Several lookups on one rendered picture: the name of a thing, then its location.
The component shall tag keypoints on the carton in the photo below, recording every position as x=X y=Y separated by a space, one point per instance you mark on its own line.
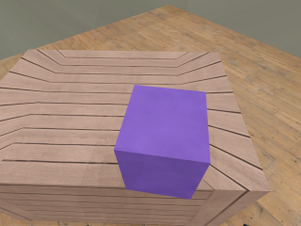
x=163 y=145

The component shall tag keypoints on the pedestal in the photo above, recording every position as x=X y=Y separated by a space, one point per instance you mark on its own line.
x=60 y=116

